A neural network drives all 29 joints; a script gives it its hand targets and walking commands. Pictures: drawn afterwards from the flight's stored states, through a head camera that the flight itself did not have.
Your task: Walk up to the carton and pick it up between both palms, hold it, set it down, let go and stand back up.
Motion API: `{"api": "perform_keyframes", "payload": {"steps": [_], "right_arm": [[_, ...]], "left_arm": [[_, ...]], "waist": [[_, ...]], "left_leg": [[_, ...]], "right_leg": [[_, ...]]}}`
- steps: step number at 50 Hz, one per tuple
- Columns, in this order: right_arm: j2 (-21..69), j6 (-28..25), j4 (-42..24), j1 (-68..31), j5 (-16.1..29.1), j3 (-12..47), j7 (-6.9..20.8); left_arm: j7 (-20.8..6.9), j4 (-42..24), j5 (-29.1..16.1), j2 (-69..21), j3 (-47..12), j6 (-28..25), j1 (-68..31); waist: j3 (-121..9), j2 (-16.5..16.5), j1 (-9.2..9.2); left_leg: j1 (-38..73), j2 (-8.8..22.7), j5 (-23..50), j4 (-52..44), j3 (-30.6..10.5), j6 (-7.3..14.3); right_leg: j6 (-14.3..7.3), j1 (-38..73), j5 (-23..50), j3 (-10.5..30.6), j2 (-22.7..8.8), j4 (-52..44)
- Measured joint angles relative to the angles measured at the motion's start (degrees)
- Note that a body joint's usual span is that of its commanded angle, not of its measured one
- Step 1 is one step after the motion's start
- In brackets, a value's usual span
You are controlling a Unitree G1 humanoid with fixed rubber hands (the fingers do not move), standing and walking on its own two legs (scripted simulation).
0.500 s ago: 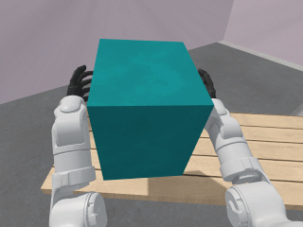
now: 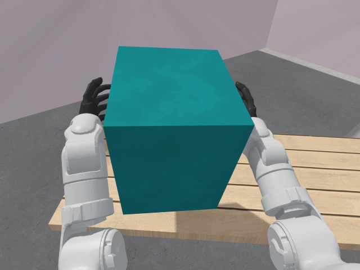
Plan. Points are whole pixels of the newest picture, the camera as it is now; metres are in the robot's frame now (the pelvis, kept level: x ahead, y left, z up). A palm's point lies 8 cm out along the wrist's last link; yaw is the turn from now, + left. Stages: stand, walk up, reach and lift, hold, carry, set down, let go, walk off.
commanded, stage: hold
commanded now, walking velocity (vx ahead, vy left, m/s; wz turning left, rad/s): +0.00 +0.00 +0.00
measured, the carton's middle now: (170, 132) +0.39 +0.00 +0.16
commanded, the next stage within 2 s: set down in 0.80 s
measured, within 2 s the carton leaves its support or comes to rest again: neither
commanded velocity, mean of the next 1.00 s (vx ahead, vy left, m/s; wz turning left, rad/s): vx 0.00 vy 0.00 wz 0.00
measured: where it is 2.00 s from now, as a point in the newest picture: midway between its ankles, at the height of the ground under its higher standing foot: outside the picture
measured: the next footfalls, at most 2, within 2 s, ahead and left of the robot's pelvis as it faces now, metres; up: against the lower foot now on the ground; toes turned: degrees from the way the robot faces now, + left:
none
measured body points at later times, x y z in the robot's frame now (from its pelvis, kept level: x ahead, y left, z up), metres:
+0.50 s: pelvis +0.00 +0.00 +0.00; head -0.06 +0.03 +0.45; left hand +0.38 +0.16 +0.23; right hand +0.37 -0.16 +0.21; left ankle +0.02 +0.10 -0.75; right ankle +0.02 -0.10 -0.75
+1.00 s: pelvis +0.00 +0.00 +0.00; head -0.06 +0.03 +0.44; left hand +0.38 +0.16 +0.24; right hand +0.37 -0.16 +0.22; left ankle +0.02 +0.10 -0.75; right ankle +0.02 -0.10 -0.75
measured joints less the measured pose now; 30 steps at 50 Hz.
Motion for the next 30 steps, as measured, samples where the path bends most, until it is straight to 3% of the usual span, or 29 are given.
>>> {"api": "perform_keyframes", "payload": {"steps": [30], "right_arm": [[0.01,-0.04,0.0,0.03,-0.03,-0.04,0.01]], "left_arm": [[0.0,0.02,0.01,0.0,-0.02,-0.01,-0.01]], "waist": [[0.02,-0.02,-0.04]], "left_leg": [[-0.02,-0.01,0.04,-0.02,0.05,0.02]], "right_leg": [[0.0,0.02,-0.02,0.01,0.01,0.01]]}}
